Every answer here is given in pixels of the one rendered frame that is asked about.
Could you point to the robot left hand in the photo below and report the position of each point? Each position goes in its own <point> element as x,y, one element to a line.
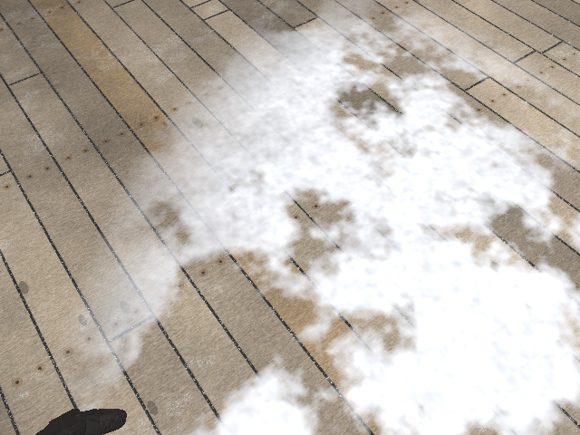
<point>92,422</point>

